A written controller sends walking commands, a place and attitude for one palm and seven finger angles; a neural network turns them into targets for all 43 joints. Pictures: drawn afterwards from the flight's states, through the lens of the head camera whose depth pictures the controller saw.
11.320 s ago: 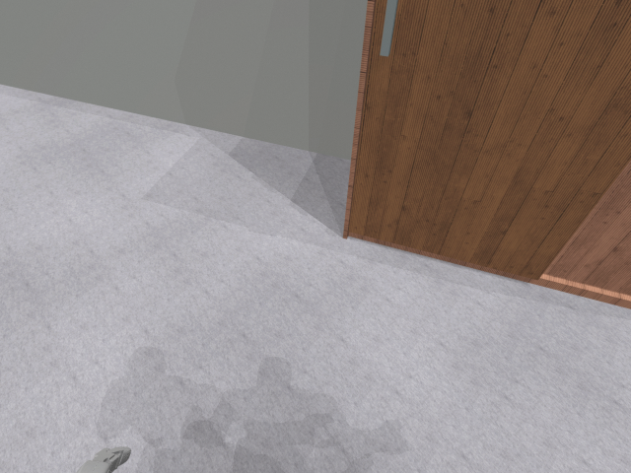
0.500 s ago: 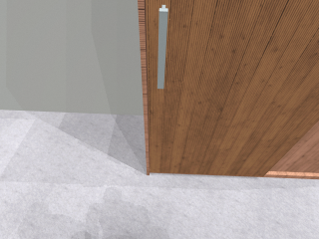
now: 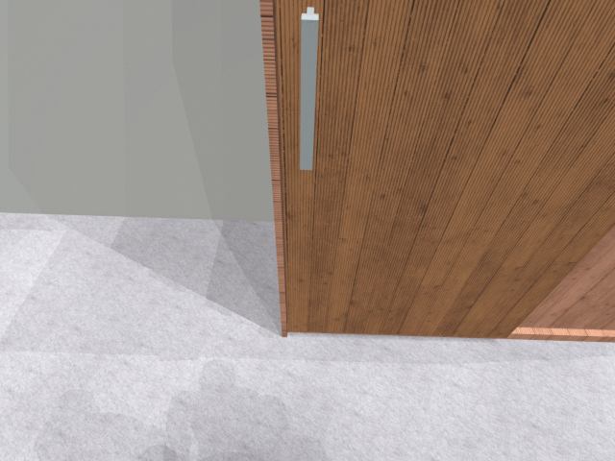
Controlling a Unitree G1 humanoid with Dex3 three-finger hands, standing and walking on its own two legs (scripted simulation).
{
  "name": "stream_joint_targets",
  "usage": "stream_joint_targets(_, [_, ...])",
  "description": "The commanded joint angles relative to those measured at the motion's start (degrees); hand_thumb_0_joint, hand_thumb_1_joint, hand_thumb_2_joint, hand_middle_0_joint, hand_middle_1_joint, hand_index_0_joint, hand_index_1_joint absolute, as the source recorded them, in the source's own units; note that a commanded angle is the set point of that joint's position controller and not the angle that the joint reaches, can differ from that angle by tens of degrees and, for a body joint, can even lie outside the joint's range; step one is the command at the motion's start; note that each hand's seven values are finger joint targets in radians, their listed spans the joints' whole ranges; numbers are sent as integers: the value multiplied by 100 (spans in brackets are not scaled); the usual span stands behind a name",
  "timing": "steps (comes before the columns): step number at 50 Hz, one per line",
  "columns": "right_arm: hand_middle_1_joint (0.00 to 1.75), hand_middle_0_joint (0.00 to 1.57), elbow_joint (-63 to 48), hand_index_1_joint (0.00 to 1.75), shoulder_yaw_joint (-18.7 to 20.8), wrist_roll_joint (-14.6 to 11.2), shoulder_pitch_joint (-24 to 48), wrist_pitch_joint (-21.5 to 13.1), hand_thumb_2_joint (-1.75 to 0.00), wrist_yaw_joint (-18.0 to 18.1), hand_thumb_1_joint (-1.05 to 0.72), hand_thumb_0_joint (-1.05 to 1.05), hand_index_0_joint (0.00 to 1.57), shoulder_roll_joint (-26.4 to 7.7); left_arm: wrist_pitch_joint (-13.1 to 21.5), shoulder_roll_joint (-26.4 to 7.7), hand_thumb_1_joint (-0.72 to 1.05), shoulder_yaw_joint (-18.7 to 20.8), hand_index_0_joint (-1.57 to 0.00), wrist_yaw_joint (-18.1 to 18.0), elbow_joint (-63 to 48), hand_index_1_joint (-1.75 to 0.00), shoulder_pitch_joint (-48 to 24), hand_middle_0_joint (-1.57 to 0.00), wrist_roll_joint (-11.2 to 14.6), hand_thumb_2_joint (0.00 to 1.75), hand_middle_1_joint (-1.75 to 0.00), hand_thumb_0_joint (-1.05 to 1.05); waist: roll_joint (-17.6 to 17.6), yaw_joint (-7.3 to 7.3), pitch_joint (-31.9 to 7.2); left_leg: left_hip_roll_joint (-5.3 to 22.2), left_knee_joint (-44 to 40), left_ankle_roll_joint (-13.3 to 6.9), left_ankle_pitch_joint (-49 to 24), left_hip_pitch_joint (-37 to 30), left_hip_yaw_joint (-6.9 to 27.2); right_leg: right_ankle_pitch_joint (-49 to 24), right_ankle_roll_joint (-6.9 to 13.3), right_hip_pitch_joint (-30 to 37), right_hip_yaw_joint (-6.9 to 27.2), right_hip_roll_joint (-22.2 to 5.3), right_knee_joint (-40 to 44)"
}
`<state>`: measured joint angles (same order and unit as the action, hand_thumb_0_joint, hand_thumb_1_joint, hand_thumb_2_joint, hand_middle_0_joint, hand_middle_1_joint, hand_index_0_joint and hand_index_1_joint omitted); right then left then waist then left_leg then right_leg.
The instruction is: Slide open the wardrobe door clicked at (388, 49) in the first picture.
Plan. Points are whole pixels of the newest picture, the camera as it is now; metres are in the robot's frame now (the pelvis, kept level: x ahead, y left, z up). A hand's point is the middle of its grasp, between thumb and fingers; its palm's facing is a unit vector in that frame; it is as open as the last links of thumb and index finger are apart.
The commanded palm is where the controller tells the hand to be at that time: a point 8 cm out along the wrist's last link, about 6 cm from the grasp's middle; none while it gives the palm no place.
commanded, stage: shuffle to correct the standing spot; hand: left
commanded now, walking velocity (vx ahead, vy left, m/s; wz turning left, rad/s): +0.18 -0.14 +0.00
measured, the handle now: (308, 96) +0.61 +0.04 +0.17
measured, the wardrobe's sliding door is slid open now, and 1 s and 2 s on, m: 0.00 0.00 0.00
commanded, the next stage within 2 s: come to a stop and stand still in 0.80 s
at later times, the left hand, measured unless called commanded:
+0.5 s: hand out of the picture +0.00 +0.11 -0.18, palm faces +0.13 -0.98 -0.16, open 7.4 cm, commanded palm none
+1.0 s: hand (257, 377) +0.29 +0.10 -0.18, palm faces +0.01 -0.97 -0.26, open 7.3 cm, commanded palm none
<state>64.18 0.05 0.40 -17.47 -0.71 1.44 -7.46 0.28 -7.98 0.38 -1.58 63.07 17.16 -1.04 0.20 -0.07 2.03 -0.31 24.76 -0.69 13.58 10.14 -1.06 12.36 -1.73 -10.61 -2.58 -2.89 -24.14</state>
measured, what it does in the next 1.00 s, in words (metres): walks ahead: left foot, then right foot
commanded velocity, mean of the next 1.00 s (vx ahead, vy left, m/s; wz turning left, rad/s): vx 0.08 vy -0.11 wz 0.00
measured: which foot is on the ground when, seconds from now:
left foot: down 0.00-0.36, up 0.38-0.58, down 0.60-0.98, up 1.00-1.00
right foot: down 0.00-0.62, up 0.64-0.96, down 0.98-1.00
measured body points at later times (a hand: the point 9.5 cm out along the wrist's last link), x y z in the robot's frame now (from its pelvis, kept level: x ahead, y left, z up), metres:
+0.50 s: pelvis +0.08 -0.04 -0.01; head +0.10 -0.03 +0.44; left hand +0.00 +0.16 -0.17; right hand +0.06 -0.26 -0.17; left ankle +0.03 +0.07 -0.71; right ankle +0.01 -0.14 -0.74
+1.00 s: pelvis +0.21 -0.11 -0.02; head +0.26 -0.11 +0.43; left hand +0.29 +0.16 -0.16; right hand +0.17 -0.34 -0.18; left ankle +0.12 +0.06 -0.74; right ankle +0.28 -0.25 -0.75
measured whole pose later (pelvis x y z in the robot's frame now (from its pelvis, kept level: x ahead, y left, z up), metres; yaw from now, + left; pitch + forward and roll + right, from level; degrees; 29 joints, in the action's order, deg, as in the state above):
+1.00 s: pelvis +0.21 -0.11 -0.02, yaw +1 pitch +1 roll +0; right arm 62.0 3.4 1.6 -19.1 0.1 2.0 -9.2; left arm 0.2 -13.1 4.7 0.9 55.5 10.1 -2.1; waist -1.1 2.3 4.5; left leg 9.2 38.2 4.3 26.4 11.1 -5.8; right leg 9.5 -1.4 -22.7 -5.6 -4.9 -33.2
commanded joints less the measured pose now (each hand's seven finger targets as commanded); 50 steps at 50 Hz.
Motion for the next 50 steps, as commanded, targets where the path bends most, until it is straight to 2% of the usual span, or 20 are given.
stream_joint_targets(1, [30,20,-115,30,98,23,-340,-68,-90,42,-90,0,20,-588,85,-543,90,103,-20,-41,-109,-30,391,-20,17,90,-30,0,6,-16,193,550,-660,-36,-355,345,466,-144,199,93,323,-319,428])
stream_joint_targets(8, [30,20,-115,30,229,104,-418,40,-90,64,-90,0,20,-751,-29,-344,90,134,-20,60,-81,-30,569,-20,-72,90,-30,0,-510,21,749,940,-1372,-255,2302,850,1022,1144,166,-487,-49,36,-194])
stream_joint_targets(13, [30,20,-176,30,295,99,-493,-6,-90,106,-90,0,20,-756,3,-286,90,189,-20,132,-94,-30,837,-20,-88,90,-30,0,-519,-35,744,1073,-1062,-393,1822,820,1027,788,238,-504,-34,7,-304])
stream_joint_targets(15, [30,20,-206,30,280,92,-530,-41,-90,119,-90,0,20,-650,40,-366,90,230,-20,134,-75,-30,1007,-20,-74,90,-30,0,-174,-92,602,929,-540,-328,1150,927,749,732,324,-192,241,-126,-70])
stream_joint_targets(17, [30,20,-284,30,210,80,-411,-78,-90,125,-90,0,20,-400,87,-554,90,304,-20,89,47,-30,1336,-20,-63,90,-30,0,837,-217,491,398,679,-111,539,1540,-61,498,636,555,1007,-604,439])
stream_joint_targets(18, [30,20,-384,30,175,89,-275,-83,-90,110,-90,0,20,-244,106,-738,90,369,-20,49,118,-30,1592,-20,-53,90,-30,0,1480,-300,374,198,1445,1,978,2034,-451,111,904,938,1618,-1118,783])
stream_joint_targets(19, [30,20,-512,30,186,102,33,-61,-90,102,-90,0,20,-288,108,-737,90,371,-20,22,140,-30,1735,-20,-51,90,-30,0,1479,-402,454,302,2213,-3,1654,2327,-386,-354,1189,940,1877,-1417,942])
stream_joint_targets(22, [30,20,-580,30,233,77,305,-101,-90,48,-90,0,20,-267,158,-543,90,346,-20,-17,121,-30,1502,-20,-98,90,-30,0,648,-262,439,535,3033,14,1701,2617,-266,-1748,1531,1106,1436,-1451,655])
stream_joint_targets(25, [30,20,-592,30,212,62,273,-116,-90,-18,-90,0,20,-112,153,-545,90,325,-20,-23,26,-30,1211,-20,-136,90,-30,0,516,-103,281,535,2174,5,1365,1950,-494,-1937,1330,730,881,-1149,465])
stream_joint_targets(28, [30,20,-276,30,226,87,-603,-158,-90,42,-90,0,20,-162,123,-498,90,279,-20,23,-40,-30,823,-20,-47,90,-30,0,490,390,11,269,511,5,-239,76,-899,-2068,896,-118,223,-583,-460])
stream_joint_targets(29, [30,20,-76,30,323,119,-1205,-201,-90,97,-90,0,20,-470,121,-332,90,264,-20,52,-77,-30,879,-20,-24,90,-30,0,-119,582,-373,684,118,-116,-823,-1035,-347,-1626,671,-682,43,-329,-1557])
stream_joint_targets(30, [30,20,5,30,450,185,-1592,-227,-90,160,-90,0,20,-1099,107,-65,90,218,-20,98,-200,-30,1019,-20,17,90,-30,0,-1501,639,-644,2290,-335,-721,-1710,-1745,1702,493,301,-1907,-364,209,-2953])
stream_joint_targets(31, [30,20,2,30,464,160,-1660,-153,-90,193,-90,0,20,-1337,90,-254,90,222,-20,81,-360,-30,815,-20,-51,90,-30,0,-1380,667,-455,3043,-762,-1235,-2092,-1408,2425,2107,309,-2201,3,284,-4061])
stream_joint_targets(34, [30,20,-267,30,324,141,-682,-177,-90,218,-90,0,20,-885,-19,-271,90,313,-20,132,-373,-30,429,-20,-144,90,-30,0,-561,269,549,2663,-910,-1067,-2001,-14,1555,1321,188,-2446,392,-203,-4532])
stream_joint_targets(38, [30,20,-382,30,353,139,-291,-234,-90,231,-90,0,20,-962,-150,-71,90,329,-20,238,-437,-30,509,-20,-98,90,-30,0,-734,37,188,2048,-755,-704,-2330,36,224,657,1,-2017,185,-273,-3642])
stream_joint_targets(45, [30,20,-433,30,564,200,-192,-63,-90,180,-90,0,20,-1248,-177,-326,90,405,-20,324,-854,-30,-227,-20,-77,90,-30,0,-1263,158,292,1850,-238,-373,-2274,191,-165,163,-7,-1105,-457,-39,-1243])
stream_joint_targets(47, [30,20,-460,30,584,172,-131,-6,-90,124,-90,0,20,-1249,-61,-558,90,472,-20,282,-663,-30,469,-20,-74,90,-30,0,-831,-217,-202,1444,696,-45,-1807,302,-411,-748,3,49,-484,27,-261])
stream_joint_targets(48, [30,20,-457,30,523,122,-406,11,-90,62,-90,0,20,-942,52,-1050,90,549,-20,200,-568,-30,793,-20,-103,90,-30,0,338,-317,-665,970,1746,202,-572,822,-615,-1985,145,953,153,-626,32])
stream_joint_targets(49, [30,20,-600,30,374,41,-674,62,-90,31,-90,0,20,-344,131,-1577,90,611,-20,105,-602,-30,720,-20,-97,90,-30,0,1966,-186,-1138,361,2897,314,1991,1370,-533,-4023,674,1220,1456,-1971,62])
stream_joint_targets(50, [30,20,-630,30,386,-14,-620,158,-90,92,-90,0,20,-553,135,-1555,90,531,-20,60,-677,-30,479,-20,-29,90,-30,0,1404,-154,-1338,501,3029,224,2345,915,119,-4299,963,789,1205,-2077,100])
